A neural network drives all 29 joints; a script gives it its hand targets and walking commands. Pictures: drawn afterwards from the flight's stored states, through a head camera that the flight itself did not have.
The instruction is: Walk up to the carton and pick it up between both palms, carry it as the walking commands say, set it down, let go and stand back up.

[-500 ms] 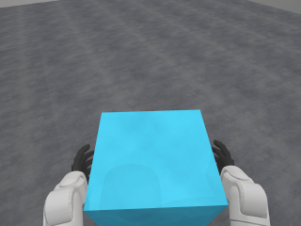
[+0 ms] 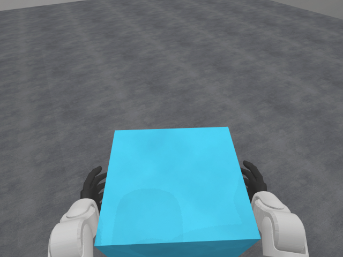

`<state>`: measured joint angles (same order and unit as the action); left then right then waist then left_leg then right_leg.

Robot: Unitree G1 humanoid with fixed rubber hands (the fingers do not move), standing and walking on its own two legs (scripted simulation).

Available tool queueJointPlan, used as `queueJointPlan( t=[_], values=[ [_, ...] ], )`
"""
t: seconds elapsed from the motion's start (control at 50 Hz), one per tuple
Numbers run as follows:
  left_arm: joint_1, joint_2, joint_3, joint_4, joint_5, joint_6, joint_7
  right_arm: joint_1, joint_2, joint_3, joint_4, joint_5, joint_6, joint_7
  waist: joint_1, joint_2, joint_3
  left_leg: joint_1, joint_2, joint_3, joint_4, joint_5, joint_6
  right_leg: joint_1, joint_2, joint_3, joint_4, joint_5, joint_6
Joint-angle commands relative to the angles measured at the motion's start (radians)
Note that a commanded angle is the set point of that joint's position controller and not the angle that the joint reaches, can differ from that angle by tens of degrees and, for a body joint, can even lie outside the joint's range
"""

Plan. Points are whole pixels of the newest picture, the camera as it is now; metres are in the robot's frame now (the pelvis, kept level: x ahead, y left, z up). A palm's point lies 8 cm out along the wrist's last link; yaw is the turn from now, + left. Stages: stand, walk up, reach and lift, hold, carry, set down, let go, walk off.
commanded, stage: carry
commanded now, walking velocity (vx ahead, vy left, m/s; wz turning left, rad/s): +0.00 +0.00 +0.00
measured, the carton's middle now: (173, 202) +0.27 +0.00 +0.00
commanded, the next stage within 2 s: none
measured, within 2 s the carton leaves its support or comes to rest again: neither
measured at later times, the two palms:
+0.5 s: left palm (92, 201) +0.25 +0.18 +0.06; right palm (255, 194) +0.26 -0.18 +0.06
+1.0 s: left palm (90, 203) +0.25 +0.18 +0.06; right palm (253, 195) +0.25 -0.17 +0.06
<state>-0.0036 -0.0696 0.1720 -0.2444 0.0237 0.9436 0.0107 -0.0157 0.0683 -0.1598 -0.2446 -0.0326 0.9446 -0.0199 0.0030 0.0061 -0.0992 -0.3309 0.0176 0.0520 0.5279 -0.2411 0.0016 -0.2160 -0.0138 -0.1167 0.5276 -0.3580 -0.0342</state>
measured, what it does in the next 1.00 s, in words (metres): stands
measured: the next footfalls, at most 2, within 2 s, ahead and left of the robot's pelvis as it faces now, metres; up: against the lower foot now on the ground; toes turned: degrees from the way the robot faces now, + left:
none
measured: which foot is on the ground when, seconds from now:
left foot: down 0.00-1.00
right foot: down 0.00-1.00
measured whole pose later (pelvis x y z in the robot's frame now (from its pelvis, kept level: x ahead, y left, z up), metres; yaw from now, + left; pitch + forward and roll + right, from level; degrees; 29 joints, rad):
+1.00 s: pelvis +0.00 +0.00 +0.00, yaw +0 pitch +3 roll +0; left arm -0.02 -0.07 0.18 -0.19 0.04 0.91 0.00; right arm -0.04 0.07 -0.17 -0.18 -0.05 0.91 -0.01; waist 0.01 0.00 -0.10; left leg -0.34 0.02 0.06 0.53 -0.24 0.01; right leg -0.22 -0.02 -0.11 0.53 -0.36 -0.03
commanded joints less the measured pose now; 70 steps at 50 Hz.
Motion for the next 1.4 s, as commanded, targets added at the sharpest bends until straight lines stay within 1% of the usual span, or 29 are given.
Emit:
queueJointPlan(
  t=[0.0, 0.16, 0.34, 0.46, 0.7, 0.92, 1.1, 1.38],
  values=[
    [-0.389, -0.599, -0.595, -0.126, -0.138, -0.024, -0.083, -0.384, 0.605, 0.591, -0.115, 0.128, -0.030, 0.076, 0.001, -0.011, -0.179, 0.067, 0.094, -0.068, -0.047, 0.271, 0.036, 0.079, -0.123, 0.104, -0.068, 0.355, -0.017],
    [-0.408, -0.613, -0.586, -0.089, -0.127, -0.052, -0.092, -0.408, 0.619, 0.579, -0.076, 0.118, -0.058, 0.086, 0.001, -0.009, -0.178, 0.067, 0.095, -0.067, -0.048, 0.262, 0.037, 0.076, -0.120, 0.106, -0.071, 0.332, -0.016],
    [-0.401, -0.627, -0.610, -0.112, -0.138, -0.056, -0.097, -0.400, 0.631, 0.599, -0.093, 0.124, -0.061, 0.091, 0.003, -0.011, -0.195, 0.075, 0.094, -0.059, -0.031, 0.281, 0.037, 0.078, -0.122, 0.105, -0.065, 0.375, -0.015],
    [-0.399, -0.627, -0.615, -0.124, -0.142, -0.049, -0.098, -0.397, 0.628, 0.603, -0.105, 0.127, -0.054, 0.091, 0.003, -0.013, -0.195, 0.076, 0.093, -0.058, -0.028, 0.283, 0.038, 0.074, -0.122, 0.104, -0.063, 0.381, -0.015],
    [-0.398, -0.618, -0.609, -0.125, -0.140, -0.034, -0.093, -0.398, 0.616, 0.595, -0.106, 0.126, -0.039, 0.087, 0.004, -0.011, -0.187, 0.076, 0.092, -0.060, -0.035, 0.276, 0.041, 0.062, -0.119, 0.103, -0.067, 0.343, -0.013],
    [-0.413, -0.616, -0.592, -0.091, -0.128, -0.054, -0.095, -0.415, 0.615, 0.574, -0.069, 0.113, -0.059, 0.091, 0.003, -0.008, -0.186, 0.075, 0.093, -0.064, -0.041, 0.268, 0.042, 0.052, -0.116, 0.100, -0.071, 0.305, -0.011],
    [-0.417, -0.616, -0.591, -0.086, -0.127, -0.070, -0.095, -0.416, 0.614, 0.571, -0.063, 0.111, -0.075, 0.092, 0.004, -0.007, -0.194, 0.077, 0.094, -0.065, -0.038, 0.275, 0.043, 0.053, -0.116, 0.098, -0.070, 0.304, -0.010],
    [-0.409, -0.606, -0.589, -0.093, -0.127, -0.065, -0.090, -0.408, 0.600, 0.568, -0.071, 0.111, -0.070, 0.087, 0.004, -0.007, -0.193, 0.078, 0.093, -0.068, -0.040, 0.279, 0.046, 0.051, -0.117, 0.097, -0.069, 0.298, -0.009]
  ],
)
